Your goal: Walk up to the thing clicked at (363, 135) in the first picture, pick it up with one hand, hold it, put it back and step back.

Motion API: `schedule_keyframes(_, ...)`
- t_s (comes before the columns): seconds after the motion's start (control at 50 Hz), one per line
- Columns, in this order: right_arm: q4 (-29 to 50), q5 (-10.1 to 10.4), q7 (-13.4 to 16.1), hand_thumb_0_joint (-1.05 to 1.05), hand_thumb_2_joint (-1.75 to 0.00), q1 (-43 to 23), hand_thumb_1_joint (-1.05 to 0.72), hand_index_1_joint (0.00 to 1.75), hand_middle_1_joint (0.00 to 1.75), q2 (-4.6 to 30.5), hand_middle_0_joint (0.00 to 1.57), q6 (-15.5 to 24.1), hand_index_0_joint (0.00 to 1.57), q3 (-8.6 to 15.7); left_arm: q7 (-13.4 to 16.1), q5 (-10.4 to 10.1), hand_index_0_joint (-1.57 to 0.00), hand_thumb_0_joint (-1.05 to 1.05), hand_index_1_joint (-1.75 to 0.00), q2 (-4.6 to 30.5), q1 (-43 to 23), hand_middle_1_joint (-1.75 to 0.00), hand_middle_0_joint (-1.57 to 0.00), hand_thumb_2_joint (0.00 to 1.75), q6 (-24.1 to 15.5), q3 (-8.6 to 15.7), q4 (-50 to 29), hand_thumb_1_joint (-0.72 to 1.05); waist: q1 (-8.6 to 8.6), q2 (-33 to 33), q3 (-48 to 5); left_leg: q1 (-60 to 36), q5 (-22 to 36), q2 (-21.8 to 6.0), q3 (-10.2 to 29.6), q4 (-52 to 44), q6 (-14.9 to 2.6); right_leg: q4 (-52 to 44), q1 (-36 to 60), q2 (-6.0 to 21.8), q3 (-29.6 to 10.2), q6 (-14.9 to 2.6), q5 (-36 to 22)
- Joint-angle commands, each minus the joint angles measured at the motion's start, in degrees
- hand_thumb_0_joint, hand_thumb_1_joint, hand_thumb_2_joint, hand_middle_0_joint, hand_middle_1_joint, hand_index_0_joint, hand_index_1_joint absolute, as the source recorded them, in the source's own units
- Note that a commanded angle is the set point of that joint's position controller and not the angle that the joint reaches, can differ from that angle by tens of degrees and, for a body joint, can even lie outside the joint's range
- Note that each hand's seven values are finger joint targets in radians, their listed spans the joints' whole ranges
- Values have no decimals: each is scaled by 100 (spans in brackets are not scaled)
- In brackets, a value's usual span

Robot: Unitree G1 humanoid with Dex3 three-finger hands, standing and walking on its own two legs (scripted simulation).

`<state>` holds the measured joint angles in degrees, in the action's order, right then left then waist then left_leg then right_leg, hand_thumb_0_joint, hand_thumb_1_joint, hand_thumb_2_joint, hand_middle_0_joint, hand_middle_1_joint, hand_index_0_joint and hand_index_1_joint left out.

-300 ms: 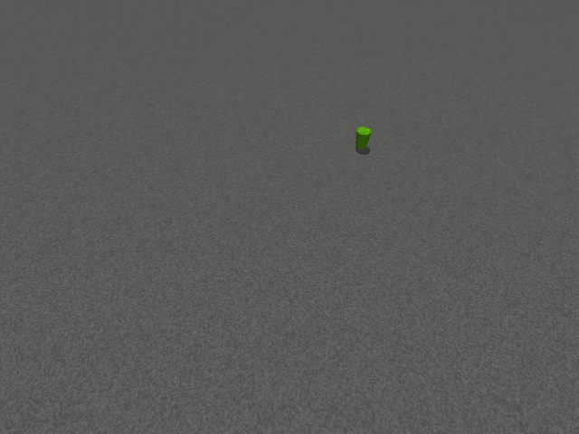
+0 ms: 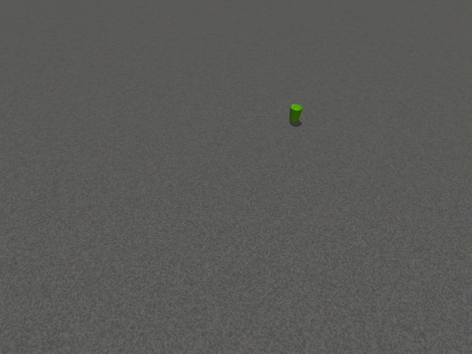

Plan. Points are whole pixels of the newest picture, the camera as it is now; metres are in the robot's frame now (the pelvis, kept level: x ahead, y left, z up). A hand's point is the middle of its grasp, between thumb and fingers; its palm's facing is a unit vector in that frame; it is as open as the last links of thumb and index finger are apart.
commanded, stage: stand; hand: left
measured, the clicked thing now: (295, 113) +1.79 -0.40 -0.73
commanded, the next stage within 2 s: walk up in 0.82 s
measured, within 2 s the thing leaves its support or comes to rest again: neither
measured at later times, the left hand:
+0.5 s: hand out of the picture +0.08 +0.26 -0.15, palm faces -0.02 -0.94 -0.35, open 7.4 cm
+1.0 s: hand out of the picture +0.11 +0.28 -0.15, palm faces -0.23 -0.90 -0.37, open 7.4 cm
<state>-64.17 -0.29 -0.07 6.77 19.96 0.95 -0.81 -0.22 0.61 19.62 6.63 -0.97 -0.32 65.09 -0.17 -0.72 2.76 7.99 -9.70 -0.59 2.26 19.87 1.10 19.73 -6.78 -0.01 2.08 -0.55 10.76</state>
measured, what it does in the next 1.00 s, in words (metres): stands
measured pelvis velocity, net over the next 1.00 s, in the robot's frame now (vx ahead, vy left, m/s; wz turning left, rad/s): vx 0.03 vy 0.01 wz -0.20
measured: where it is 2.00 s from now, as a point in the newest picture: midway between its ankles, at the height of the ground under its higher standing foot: (270, 284)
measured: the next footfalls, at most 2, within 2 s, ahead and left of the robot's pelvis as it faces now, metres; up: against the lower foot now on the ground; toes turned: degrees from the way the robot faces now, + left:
right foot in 1.24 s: +0.19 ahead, -0.23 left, +0.00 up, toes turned -34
left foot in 1.68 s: +0.63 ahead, -0.08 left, +0.00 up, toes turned -39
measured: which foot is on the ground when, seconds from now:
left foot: down 0.00-1.00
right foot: down 0.00-0.92, up 0.94-1.00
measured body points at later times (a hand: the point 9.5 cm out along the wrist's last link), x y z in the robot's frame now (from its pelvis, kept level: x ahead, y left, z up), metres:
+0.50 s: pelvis +0.01 +0.00 +0.00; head +0.02 +0.00 +0.45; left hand +0.08 +0.30 -0.13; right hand +0.09 -0.29 -0.13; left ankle +0.01 +0.13 -0.75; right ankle +0.00 -0.11 -0.75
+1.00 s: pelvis +0.03 +0.01 -0.01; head +0.04 -0.01 +0.44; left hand +0.13 +0.32 -0.12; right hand +0.08 -0.33 -0.12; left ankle +0.01 +0.13 -0.75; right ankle +0.01 -0.11 -0.72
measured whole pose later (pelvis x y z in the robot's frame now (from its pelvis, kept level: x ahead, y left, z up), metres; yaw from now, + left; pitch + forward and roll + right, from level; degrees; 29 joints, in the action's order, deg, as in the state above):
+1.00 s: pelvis +0.03 +0.01 -0.01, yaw -11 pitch +1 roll +0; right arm -53.4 -2.4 -4.2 7.1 24.6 3.7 5.6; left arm -3.8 1.6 21.3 14.1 0.7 2.7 61.5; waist 1.3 -3.0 0.7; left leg 8.4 -15.3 -1.5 -6.2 23.7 -1.8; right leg 42.7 -21.0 0.9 -0.6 -0.3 24.4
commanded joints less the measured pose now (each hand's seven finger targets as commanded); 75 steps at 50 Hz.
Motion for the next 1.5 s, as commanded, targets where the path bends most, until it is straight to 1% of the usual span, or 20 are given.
schedule_keyframes(0.0,323,-16,72,0,-90,-240,-90,30,30,1180,20,90,20,201,71,-10,-20,0,-30,1216,-181,-30,-20,90,-102,247,-312,90,-19,84,-396,-43,640,-600,460,-253,-242,-428,99,762,-653,-85,-574)
schedule_keyframes(0.78,323,-15,87,0,-90,-227,-90,30,30,1203,20,84,20,222,73,-2,-20,0,-30,1231,-192,-30,-20,90,-103,262,-326,90,-1,97,-491,-209,916,-626,457,-293,-239,-453,247,802,-613,-93,-869)
schedule_keyframes(0.8,1137,-222,-202,0,-90,-468,-90,30,30,2114,20,266,20,839,-177,66,-20,0,-30,2100,481,-30,-20,90,-114,699,-830,90,3,-223,-621,-627,-2263,-456,-50,986,-500,-369,-998,937,-1962,-549,2150)
schedule_keyframes(0.82,1108,-270,-294,0,-90,-483,-90,30,30,1993,20,265,20,830,-263,72,-20,0,-30,2043,314,-30,-20,90,-144,659,-908,90,127,1,-265,-440,-2891,-278,130,1245,-609,-652,-1845,1097,-2528,-613,3256)
schedule_keyframes(0.86,1140,-243,-383,0,-90,108,-90,30,30,1748,20,253,20,839,-313,86,-20,0,-30,1839,-590,-30,-20,90,-156,740,-1225,90,609,254,125,-648,-2738,-296,330,1103,-705,-469,-2811,1010,-2467,-493,3113)
schedule_keyframes(0.88,1069,-229,-394,0,-90,587,-90,30,30,1756,20,265,20,912,-321,66,-20,0,-30,1653,-1063,-30,-20,90,-187,701,-1434,90,972,218,126,-1581,-2705,-588,540,337,-845,-101,-3748,679,-1839,-195,2485)
schedule_keyframes(0.9,926,-231,-353,0,-90,1277,-90,30,30,2048,20,270,20,1063,-332,54,-20,0,-30,1308,-1666,-30,-20,90,-218,599,-1686,90,1491,-509,-71,-3179,-3115,-1452,1290,-998,-1135,907,-5123,-203,-363,386,1913)
schedule_keyframes(0.92,1048,-197,-323,0,-90,966,-90,30,30,2272,20,271,20,1159,-287,97,-20,0,-30,1275,-1480,-30,-20,90,-245,604,-1694,90,1232,-1282,-284,-2728,-2589,-2641,2316,-1336,-1378,2729,-4923,74,-163,21,1855)
schedule_keyframes(0.94,1373,-217,-322,0,-90,254,-90,30,30,2146,20,285,20,1104,-273,89,-20,0,-30,1544,-936,-30,-20,90,-235,596,-1658,90,744,-605,-431,-2136,-2221,-2870,2237,-1311,-1491,3218,-4317,555,-258,-53,1750)
schedule_keyframes(1.04,1800,-211,-445,0,-90,-928,-90,30,30,1988,20,389,20,1010,-557,-82,-20,0,-30,1700,215,-30,-20,90,-88,703,-1292,90,-64,-797,-87,-771,-2367,-1817,69,-1217,-1015,2931,-2743,1024,-94,74,804)
schedule_keyframes(1.1,1799,-210,-524,0,-90,-523,-90,30,30,1933,20,336,20,973,-582,-63,-20,0,-30,1584,-115,-30,-20,90,-124,665,-1420,90,234,-735,228,-675,-1854,-1484,-797,-829,-935,2403,-2664,948,390,38,220)
schedule_keyframes(1.16,1812,-191,-581,0,-90,-477,-90,30,30,2042,20,309,20,986,-508,-93,-20,0,-30,1624,-50,-30,-20,90,-215,694,-1398,90,97,-576,204,29,-1874,-1433,-1067,-319,-1018,2155,-1559,809,840,-80,240)
schedule_keyframes(1.2,1950,-211,-565,0,-90,-688,-90,30,30,2040,20,286,20,962,-371,-79,-20,0,-30,1824,1073,-30,-20,90,-267,794,-1099,90,-617,59,-347,940,-67,-1074,-1685,1654,-823,1770,311,457,1030,-301,334)
schedule_keyframes(1.22,2062,-230,-574,0,-90,-571,-90,30,30,1794,20,288,20,874,-242,-69,-20,0,-30,2255,2212,-30,-20,90,-332,974,-784,90,-1086,1096,-835,1925,78,-613,-1637,3744,-589,1529,1696,276,500,-507,1016)
schedule_keyframes(1.24,2223,-181,-626,0,-90,-485,-90,30,30,1425,20,327,20,707,-91,-34,-20,0,-30,2727,2805,-30,-20,90,-322,1119,-745,90,-1213,2275,-668,3408,-2116,-25,-1265,5029,-271,651,2305,1239,-1596,-727,2345)
schedule_keyframes(1.26,2447,-62,-711,0,-90,-685,-90,30,30,1704,20,329,20,708,-49,-106,-20,0,-30,2915,2589,-30,-20,90,-276,1113,-864,90,-1066,2163,-734,4215,-2495,261,-187,5254,-125,-765,2380,2147,-4624,-1372,3256)
schedule_keyframes(1.28,2463,-110,-714,0,-90,-1060,-90,30,30,1925,20,354,20,730,18,-103,-20,0,-30,2989,2104,-30,-20,90,-260,1096,-1065,90,-941,1394,-514,4330,-2268,-131,365,5486,-109,-1097,1942,2502,-5214,-1620,3654)
schedule_keyframes(1.3,2456,-102,-727,0,-90,-1367,-90,30,30,1966,20,380,20,735,80,-84,-20,0,-30,2903,1657,-30,-20,90,-269,1046,-1271,90,-810,813,-211,4415,-1928,-456,599,5523,-113,-1089,1534,2467,-4752,-1706,3154)
schedule_keyframes(1.36,2137,-69,-734,0,-90,-464,-90,30,30,1795,20,258,20,674,189,-171,-20,0,-30,2359,725,-30,-20,90,-457,828,-1572,90,15,520,207,3289,-1016,-806,471,4543,-211,-722,-96,1705,-2505,-944,1891)
schedule_keyframes(1.48,2352,-251,-973,0,-90,-178,-90,30,30,1934,20,-93,20,859,185,-134,-20,0,-30,2522,406,-30,-20,90,-748,821,-1791,90,379,940,441,2142,354,-626,-139,3357,71,-1259,-2213,1034,-1317,-793,2250)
